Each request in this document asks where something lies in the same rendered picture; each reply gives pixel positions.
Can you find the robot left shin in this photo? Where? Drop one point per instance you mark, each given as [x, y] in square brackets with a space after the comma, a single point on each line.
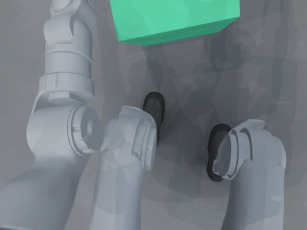
[127, 111]

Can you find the left robot thigh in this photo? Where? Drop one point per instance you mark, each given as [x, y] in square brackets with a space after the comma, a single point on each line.
[116, 203]

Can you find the left robot upper arm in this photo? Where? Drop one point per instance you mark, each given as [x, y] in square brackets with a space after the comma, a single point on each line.
[62, 139]

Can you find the carton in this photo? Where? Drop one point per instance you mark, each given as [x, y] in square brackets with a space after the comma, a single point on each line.
[151, 22]

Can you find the left robot forearm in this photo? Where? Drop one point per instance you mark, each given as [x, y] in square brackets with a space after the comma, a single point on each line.
[68, 55]

